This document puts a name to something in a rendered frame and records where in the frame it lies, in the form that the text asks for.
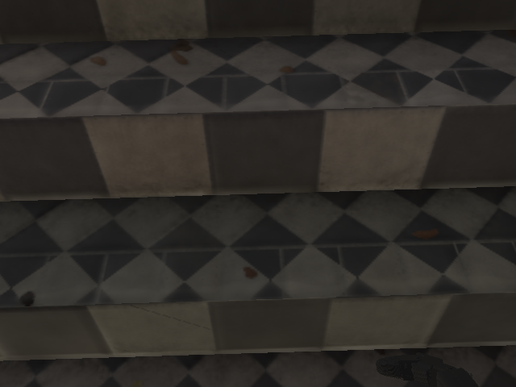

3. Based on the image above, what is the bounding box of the robot right hand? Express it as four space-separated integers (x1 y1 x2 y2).
376 352 479 387

